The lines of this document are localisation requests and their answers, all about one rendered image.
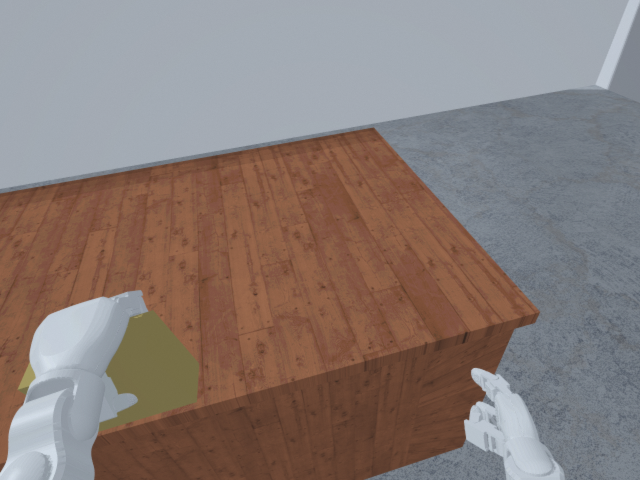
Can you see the robot right forearm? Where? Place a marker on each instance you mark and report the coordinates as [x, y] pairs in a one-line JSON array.
[[528, 459]]

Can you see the left robot hand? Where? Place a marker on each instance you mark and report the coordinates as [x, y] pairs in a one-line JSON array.
[[86, 336]]

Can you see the right robot hand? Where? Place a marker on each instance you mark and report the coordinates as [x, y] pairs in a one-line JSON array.
[[490, 428]]

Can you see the robot left forearm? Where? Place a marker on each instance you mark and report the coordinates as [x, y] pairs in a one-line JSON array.
[[52, 434]]

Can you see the sponge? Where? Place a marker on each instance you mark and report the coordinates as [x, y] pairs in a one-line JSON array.
[[150, 363]]

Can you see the table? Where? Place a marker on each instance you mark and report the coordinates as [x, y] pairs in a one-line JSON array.
[[335, 306]]

